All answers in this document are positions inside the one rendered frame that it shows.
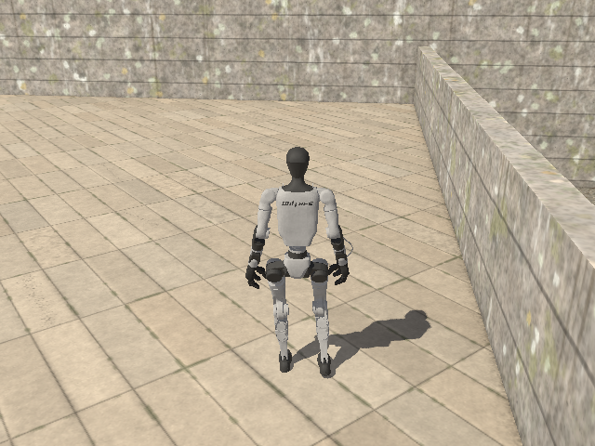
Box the robot left foot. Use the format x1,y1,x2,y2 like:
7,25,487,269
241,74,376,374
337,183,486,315
279,349,292,373

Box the left robot hand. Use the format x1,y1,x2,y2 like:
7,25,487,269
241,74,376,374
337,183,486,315
245,265,267,289

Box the right robot hand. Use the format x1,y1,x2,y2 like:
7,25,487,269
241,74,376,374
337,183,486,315
328,263,350,285

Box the robot right forearm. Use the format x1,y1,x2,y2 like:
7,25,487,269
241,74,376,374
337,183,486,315
331,225,348,266

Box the left robot upper arm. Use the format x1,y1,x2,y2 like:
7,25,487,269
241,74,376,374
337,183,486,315
256,188,278,240

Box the right robot upper arm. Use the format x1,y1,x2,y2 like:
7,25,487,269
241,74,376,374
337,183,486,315
317,188,340,239

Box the robot left forearm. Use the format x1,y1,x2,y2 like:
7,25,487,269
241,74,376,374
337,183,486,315
248,225,265,268

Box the humanoid robot torso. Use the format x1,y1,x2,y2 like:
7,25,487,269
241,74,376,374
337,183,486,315
276,183,320,279

